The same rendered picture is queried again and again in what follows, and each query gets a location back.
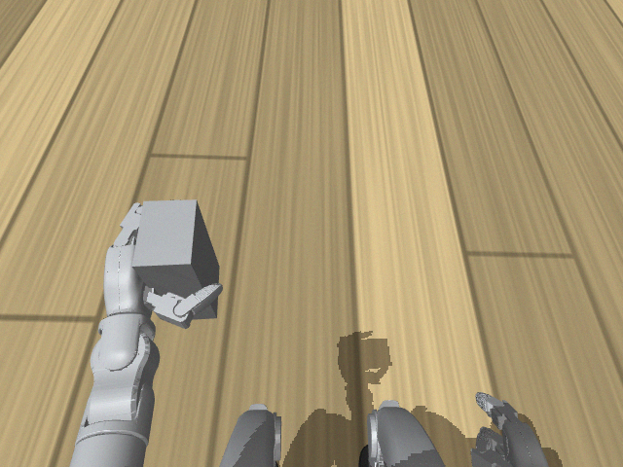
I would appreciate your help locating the carton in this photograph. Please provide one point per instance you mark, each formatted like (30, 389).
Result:
(173, 252)

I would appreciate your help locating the left robot arm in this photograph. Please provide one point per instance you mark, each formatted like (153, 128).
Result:
(116, 424)

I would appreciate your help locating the right robot hand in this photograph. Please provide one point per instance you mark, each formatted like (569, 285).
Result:
(517, 447)

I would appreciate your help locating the left robot hand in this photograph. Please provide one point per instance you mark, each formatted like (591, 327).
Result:
(125, 291)

